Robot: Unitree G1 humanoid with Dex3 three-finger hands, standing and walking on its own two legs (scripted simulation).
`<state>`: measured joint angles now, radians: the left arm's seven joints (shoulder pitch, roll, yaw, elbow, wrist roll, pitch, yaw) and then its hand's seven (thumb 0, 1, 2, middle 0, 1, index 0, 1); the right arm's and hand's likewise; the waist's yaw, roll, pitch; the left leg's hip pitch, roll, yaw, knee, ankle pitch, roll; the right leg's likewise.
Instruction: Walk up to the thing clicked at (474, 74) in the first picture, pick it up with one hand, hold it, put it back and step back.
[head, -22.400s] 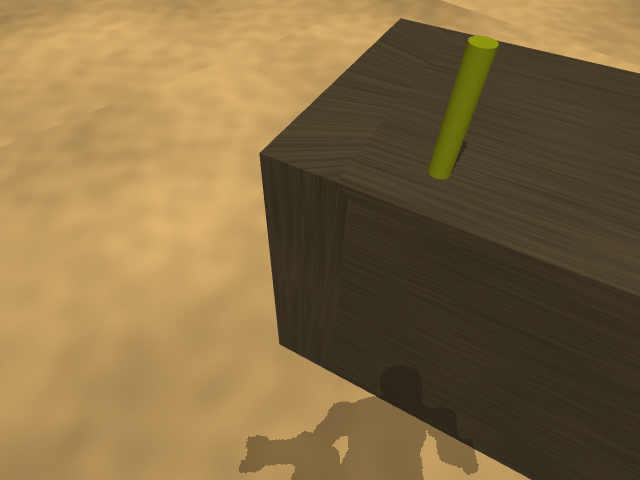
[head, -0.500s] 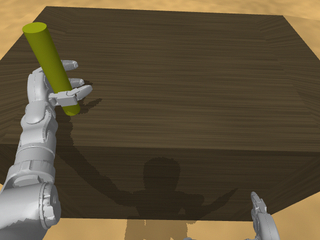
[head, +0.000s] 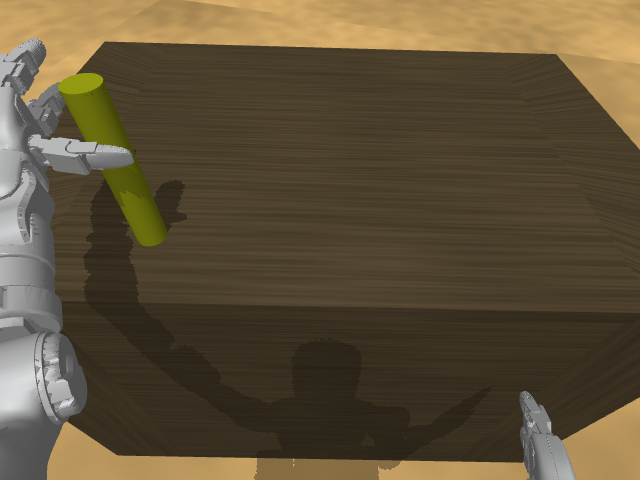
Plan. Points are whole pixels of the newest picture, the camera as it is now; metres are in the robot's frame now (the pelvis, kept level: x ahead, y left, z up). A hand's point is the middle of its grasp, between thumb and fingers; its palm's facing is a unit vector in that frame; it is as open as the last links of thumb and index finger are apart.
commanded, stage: rise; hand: left
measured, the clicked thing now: (123, 173) +0.44 +0.22 +0.17
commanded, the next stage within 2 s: sink last in 0.18 s
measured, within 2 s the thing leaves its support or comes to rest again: neither
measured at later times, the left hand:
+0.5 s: hand out of the picture +0.36 +0.34 +0.23, palm faces +0.45 -0.84 -0.29, open 17.5 cm
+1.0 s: hand out of the picture +0.16 +0.24 +0.21, palm faces +0.41 -0.77 -0.48, open 17.4 cm
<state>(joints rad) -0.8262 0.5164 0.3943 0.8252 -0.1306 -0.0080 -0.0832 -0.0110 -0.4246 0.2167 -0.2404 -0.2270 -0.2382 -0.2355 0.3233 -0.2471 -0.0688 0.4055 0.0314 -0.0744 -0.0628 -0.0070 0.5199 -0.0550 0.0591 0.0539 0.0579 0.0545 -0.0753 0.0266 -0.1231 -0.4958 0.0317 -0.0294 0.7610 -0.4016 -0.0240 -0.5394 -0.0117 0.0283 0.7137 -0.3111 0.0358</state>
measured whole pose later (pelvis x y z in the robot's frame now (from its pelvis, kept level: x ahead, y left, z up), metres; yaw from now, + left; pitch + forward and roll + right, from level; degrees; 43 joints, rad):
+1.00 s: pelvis +0.00 -0.01 +0.01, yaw +3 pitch -1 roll +0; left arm 0.50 0.37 0.41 -0.51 -0.08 -0.20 -0.01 -0.01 -0.53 0.01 -0.06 -0.05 -0.07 -0.04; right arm 0.33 -0.23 -0.16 0.46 0.02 -0.09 -0.03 -0.01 0.52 -0.06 0.06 0.06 0.06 0.06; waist 0.08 0.07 -0.03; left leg -0.29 0.01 -0.06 0.66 -0.36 -0.03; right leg -0.33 -0.04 -0.01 0.65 -0.31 0.03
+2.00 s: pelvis -0.01 +0.00 +0.02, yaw +2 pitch +0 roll +0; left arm 0.50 0.18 0.04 0.12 -0.01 -0.20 0.01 -0.02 -0.60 0.02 -0.05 -0.04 -0.05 -0.04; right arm 0.24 -0.19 -0.04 0.56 0.01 -0.15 -0.06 0.01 -0.77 -0.83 0.20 0.28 0.19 0.28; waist 0.02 0.00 0.03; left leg -0.29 0.00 -0.05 0.60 -0.32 -0.02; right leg -0.34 -0.05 0.00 0.60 -0.28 0.04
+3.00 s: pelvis -0.03 -0.01 +0.02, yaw +2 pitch -3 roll +1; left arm 0.23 0.38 -0.02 0.97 0.03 -0.02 0.01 -0.01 -0.55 0.04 -0.06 -0.05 -0.06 -0.05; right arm 0.21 -0.37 -0.02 0.98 -0.03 0.01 0.02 0.01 -0.90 -0.90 0.21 0.30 0.20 0.30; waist 0.01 0.01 0.02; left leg -0.21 0.01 -0.04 0.54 -0.27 -0.03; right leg -0.27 -0.04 0.01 0.55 -0.22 0.03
